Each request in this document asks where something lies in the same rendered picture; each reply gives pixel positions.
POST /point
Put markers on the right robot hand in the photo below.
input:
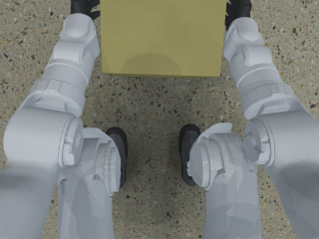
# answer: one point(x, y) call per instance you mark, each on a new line
point(237, 9)

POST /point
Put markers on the left robot hand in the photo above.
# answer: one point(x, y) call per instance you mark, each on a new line
point(85, 7)

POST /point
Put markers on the robot left thigh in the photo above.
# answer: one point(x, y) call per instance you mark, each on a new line
point(85, 196)

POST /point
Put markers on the carton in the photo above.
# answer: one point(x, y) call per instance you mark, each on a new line
point(166, 39)

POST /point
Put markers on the right robot foot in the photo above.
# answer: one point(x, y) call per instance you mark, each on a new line
point(187, 136)

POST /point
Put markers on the right robot upper arm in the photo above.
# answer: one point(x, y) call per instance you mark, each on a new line
point(286, 144)

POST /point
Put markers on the left robot upper arm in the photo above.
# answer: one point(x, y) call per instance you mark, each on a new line
point(39, 143)

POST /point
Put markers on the right robot forearm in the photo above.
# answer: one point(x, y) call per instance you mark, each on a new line
point(257, 79)

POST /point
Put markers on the left robot forearm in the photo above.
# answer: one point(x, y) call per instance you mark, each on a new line
point(68, 72)

